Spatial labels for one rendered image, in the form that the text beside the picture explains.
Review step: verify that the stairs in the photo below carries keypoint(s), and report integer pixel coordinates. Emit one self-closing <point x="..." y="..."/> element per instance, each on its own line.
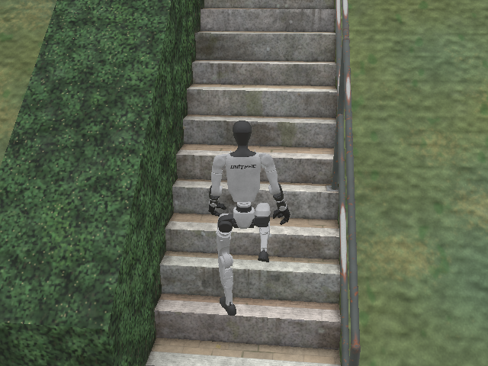
<point x="271" y="63"/>

